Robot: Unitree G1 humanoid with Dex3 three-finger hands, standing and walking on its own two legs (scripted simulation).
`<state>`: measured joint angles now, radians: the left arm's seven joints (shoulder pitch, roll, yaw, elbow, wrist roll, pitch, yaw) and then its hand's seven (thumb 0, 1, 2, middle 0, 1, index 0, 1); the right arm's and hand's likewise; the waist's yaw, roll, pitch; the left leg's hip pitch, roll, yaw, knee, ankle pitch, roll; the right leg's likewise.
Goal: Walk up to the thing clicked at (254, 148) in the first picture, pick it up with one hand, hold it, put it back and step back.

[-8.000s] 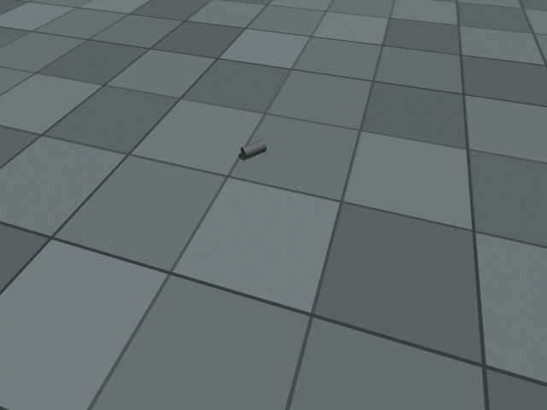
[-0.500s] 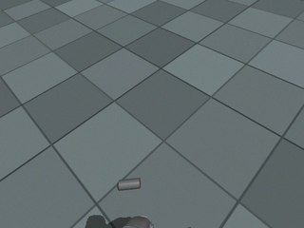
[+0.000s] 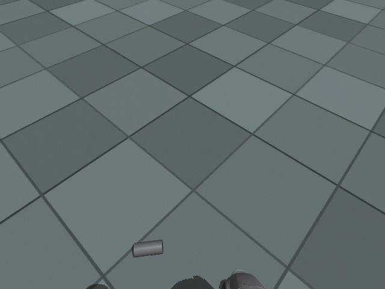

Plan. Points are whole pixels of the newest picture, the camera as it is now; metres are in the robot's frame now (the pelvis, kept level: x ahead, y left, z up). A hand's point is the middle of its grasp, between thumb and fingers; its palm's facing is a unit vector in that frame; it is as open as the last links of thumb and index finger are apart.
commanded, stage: walk up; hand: left
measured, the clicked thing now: (148, 248) +0.42 +0.23 -0.73
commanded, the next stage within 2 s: stand in 1.54 s
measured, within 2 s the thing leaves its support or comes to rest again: neither
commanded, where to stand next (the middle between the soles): +0.04 +0.00 m, yaw +0 degrees
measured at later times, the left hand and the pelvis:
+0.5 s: hand out of the picture +0.05 +0.29 -0.16, palm faces +0.08 -0.94 -0.34, open 7.4 cm; pelvis -0.06 +0.02 -0.01, yaw +5 degrees
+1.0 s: hand out of the picture -0.01 +0.26 -0.14, palm faces -0.01 -0.94 -0.35, open 7.4 cm; pelvis -0.10 +0.00 +0.00, yaw +0 degrees
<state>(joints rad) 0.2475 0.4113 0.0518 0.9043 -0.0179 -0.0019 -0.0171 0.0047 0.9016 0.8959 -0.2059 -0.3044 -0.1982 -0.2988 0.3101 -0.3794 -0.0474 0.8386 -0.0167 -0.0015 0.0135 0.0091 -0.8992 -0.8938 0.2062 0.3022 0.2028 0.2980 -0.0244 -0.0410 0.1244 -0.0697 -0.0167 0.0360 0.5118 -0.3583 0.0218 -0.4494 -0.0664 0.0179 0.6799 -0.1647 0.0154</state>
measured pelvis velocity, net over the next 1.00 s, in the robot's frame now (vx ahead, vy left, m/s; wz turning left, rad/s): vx -0.10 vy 0.00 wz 0.01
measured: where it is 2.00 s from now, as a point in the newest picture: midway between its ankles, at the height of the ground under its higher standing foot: outside the picture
